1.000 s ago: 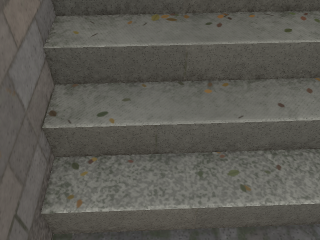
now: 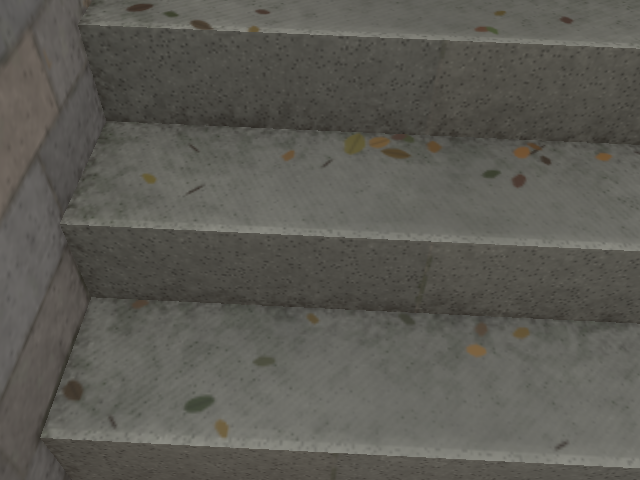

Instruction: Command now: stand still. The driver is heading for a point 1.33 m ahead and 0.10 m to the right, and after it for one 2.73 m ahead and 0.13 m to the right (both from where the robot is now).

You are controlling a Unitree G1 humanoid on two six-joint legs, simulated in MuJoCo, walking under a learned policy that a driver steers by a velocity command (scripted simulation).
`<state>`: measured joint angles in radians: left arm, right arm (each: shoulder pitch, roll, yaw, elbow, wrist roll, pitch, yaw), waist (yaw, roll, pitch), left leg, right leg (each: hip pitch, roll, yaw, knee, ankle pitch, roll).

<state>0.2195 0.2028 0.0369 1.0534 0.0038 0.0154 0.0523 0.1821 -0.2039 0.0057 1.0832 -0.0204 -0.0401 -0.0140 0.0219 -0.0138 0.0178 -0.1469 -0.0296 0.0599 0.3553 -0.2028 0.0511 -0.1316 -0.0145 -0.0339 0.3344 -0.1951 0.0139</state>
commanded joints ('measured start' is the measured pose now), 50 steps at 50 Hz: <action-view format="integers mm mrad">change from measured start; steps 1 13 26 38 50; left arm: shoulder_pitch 28 -7 -174 32 -33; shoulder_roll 68 87 -82 111 -88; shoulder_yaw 10 14 -40 -44 -101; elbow -24 -21 -205 -475 -76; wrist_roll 0 0 -57 -2 59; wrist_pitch -7 -13 -153 -97 -88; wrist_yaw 3 4 -20 -41 -116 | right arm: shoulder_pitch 10 -25 315 198 40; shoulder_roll -110 -125 -104 -351 48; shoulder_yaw -19 -21 -42 -55 78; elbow -29 -38 66 -7 -400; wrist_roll -1 -4 -6 36 35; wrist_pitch -5 -3 -14 -35 -30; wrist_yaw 0 4 -4 -18 72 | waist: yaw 3 3 -114 243 -208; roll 12 14 36 285 -6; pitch -48 -23 14 -362 26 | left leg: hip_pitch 61 40 325 -36 -1012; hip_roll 161 151 367 291 -32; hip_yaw -161 -158 -390 28 -259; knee -33 -60 -146 -153 1805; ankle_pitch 424 305 -214 1651 297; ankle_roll -32 -28 214 144 121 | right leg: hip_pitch -7 -12 -1261 -161 -549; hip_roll -97 -110 -81 68 -138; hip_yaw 120 127 91 -188 86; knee -37 -48 1872 1104 1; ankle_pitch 110 106 -352 -391 -159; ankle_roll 1 -4 -25 -60 -119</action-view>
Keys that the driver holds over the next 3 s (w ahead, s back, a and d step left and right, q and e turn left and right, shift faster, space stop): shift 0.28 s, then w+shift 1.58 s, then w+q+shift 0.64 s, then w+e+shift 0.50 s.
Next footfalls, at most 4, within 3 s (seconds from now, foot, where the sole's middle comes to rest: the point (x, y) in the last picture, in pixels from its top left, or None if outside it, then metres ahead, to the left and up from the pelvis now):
0.78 right None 0.26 -0.28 -0.59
1.30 left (438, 388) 0.53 -0.15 -0.41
1.68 right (588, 199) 0.78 -0.40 -0.22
2.10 left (480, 8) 1.05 -0.22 -0.03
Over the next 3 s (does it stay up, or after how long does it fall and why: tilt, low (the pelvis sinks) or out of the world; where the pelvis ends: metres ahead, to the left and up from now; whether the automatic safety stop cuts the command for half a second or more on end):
stays up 1.41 -0.09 0.94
